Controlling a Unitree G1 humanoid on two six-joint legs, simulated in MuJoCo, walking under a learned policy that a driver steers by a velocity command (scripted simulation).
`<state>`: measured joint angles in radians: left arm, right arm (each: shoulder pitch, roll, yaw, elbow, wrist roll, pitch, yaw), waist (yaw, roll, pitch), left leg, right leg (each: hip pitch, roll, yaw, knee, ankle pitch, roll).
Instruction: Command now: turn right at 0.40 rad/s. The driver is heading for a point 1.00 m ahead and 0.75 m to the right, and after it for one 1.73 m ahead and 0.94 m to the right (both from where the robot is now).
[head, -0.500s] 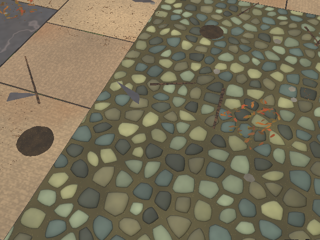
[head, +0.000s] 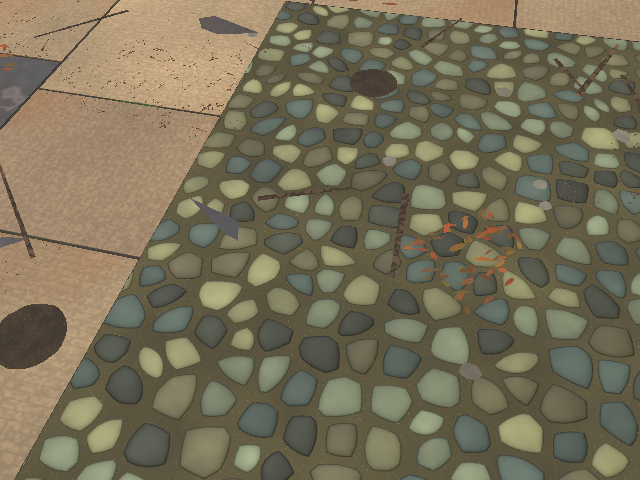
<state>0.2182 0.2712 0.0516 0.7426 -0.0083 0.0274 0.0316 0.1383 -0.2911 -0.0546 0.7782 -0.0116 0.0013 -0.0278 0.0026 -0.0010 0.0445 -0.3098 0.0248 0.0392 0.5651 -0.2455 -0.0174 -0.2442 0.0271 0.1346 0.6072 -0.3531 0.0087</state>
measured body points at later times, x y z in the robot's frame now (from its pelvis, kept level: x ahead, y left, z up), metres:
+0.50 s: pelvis +0.09 -0.08 +0.01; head +0.09 -0.12 +0.46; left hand +0.21 +0.17 -0.09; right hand +0.16 -0.38 -0.11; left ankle +0.13 +0.08 -0.65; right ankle +0.03 -0.15 -0.73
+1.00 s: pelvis +0.36 -0.15 +0.01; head +0.39 -0.17 +0.46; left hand +0.60 +0.04 -0.10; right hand +0.33 -0.45 -0.10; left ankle +0.45 -0.07 -0.73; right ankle +0.24 -0.23 -0.64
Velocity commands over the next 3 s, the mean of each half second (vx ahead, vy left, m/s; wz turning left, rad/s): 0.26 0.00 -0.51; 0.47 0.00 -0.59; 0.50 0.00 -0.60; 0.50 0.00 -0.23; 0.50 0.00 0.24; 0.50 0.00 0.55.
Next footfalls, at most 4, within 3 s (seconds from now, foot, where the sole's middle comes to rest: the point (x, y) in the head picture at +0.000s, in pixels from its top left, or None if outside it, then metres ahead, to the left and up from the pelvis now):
0.36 right None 0.07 -0.16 -0.77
0.82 left None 0.48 -0.09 -0.77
1.32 right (575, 447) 0.55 -0.48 -0.77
1.82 left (581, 307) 0.90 -0.59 -0.77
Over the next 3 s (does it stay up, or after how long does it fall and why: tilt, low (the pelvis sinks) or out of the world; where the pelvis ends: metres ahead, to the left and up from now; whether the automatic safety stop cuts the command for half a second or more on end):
stays up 1.14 -0.96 0.00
